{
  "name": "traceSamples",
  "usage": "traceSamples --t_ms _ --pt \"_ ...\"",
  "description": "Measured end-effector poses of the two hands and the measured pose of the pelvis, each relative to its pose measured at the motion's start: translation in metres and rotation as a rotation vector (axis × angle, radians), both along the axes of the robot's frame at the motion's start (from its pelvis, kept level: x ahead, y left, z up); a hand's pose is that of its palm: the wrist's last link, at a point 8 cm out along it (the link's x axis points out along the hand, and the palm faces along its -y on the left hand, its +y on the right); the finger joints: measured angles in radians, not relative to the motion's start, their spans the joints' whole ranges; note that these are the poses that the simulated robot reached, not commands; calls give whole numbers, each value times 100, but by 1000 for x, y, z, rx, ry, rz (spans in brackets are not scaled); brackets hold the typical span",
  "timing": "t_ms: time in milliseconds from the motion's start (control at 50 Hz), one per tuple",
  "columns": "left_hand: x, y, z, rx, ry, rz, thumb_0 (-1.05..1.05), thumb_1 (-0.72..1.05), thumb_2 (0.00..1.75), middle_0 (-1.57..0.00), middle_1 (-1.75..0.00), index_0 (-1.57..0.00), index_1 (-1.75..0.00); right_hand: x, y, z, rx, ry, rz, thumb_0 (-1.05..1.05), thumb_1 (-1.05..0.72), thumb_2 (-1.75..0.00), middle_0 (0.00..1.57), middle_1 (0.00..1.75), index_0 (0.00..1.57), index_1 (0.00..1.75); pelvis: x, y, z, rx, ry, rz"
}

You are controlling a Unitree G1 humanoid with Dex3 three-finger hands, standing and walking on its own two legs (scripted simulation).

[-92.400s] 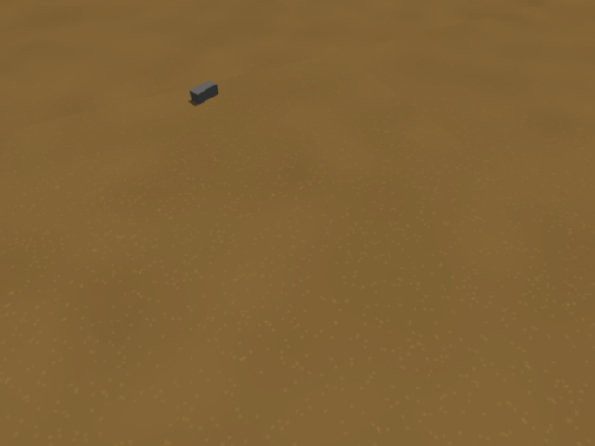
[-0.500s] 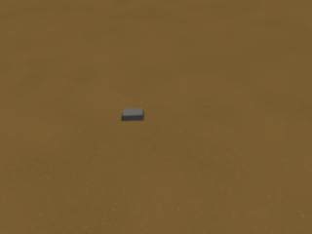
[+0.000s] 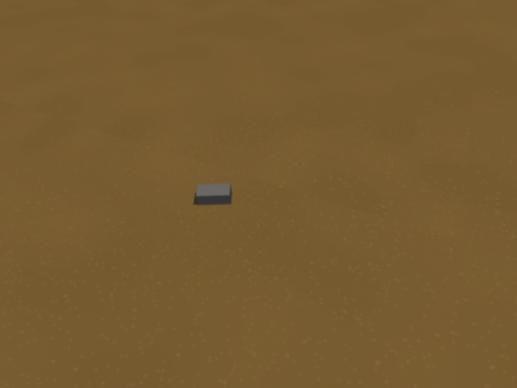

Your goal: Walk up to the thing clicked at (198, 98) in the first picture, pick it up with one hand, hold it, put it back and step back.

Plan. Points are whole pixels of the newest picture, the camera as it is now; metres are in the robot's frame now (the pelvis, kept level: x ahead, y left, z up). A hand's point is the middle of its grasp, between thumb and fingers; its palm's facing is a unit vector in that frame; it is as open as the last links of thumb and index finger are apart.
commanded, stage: step back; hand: left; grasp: from above
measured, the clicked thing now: (214, 194) +1.10 +0.28 -0.73
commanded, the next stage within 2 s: stand in 0.40 s
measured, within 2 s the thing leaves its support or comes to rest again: neither
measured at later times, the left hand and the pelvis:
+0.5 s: hand out of the picture +0.13 +0.28 -0.14, palm faces -0.01 -0.94 -0.35, open 7.4 cm; pelvis +0.04 +0.03 +0.01, yaw +0 degrees
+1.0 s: hand out of the picture +0.12 +0.27 -0.14, palm faces -0.05 -0.94 -0.34, open 7.4 cm; pelvis +0.04 +0.02 +0.02, yaw -1 degrees
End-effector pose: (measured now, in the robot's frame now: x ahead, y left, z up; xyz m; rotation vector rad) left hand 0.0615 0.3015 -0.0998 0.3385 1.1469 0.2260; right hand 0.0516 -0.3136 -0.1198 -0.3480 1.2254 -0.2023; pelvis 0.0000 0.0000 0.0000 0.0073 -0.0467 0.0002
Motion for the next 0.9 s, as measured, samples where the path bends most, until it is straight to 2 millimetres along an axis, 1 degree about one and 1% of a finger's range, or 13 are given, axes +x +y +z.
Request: traceSamples --t_ms 60,120,180,260,400,500,560,640,900 --pt "5 -1 2 0 3 8 1 90 89 -20 -30 -20 -30 17 1 0 1 0 21 1 -90 -90 20 30 20 30 8 2 2 1 5 4" --pt "10 6 0 6 16 16 1 90 89 -20 -30 -20 -30 32 6 -1 1 2 32 1 -91 -90 20 30 20 30 16 6 1 1 7 12" --pt "20 17 -7 9 27 22 1 90 89 -20 -30 -20 -30 45 16 -4 -2 -5 32 1 -91 -90 20 30 20 30 24 13 -5 1 4 20" --pt "36 25 -13 2 31 28 1 90 89 -20 -30 -20 -30 59 33 -2 12 -16 26 1 -91 -90 20 30 20 30 30 19 -4 6 9 2" --pt "58 28 -12 -14 14 6 1 90 89 -20 -30 -20 -30 88 49 6 32 -63 33 1 -90 -90 20 30 20 30 39 24 1 -12 17 -5" --pt "65 25 -7 -30 21 -7 1 90 89 -20 -30 -20 -30 101 54 14 48 -102 35 1 -90 -90 20 30 20 30 43 27 7 -11 9 -5" --pt "67 22 -4 -37 29 -16 1 90 89 -20 -30 -20 -30 103 54 17 51 -109 31 1 -90 -90 20 30 20 30 45 28 11 -9 5 -6" --pt "68 19 -1 -41 35 -22 1 90 89 -20 -30 -20 -30 98 51 19 51 -100 18 1 -90 -90 20 30 20 30 45 27 14 -7 2 -8" --pt "59 14 -1 -39 70 -26 1 90 89 -20 -30 -20 -30 60 38 17 39 -9 -36 1 -90 -90 20 30 20 30 41 23 18 -8 -2 -11"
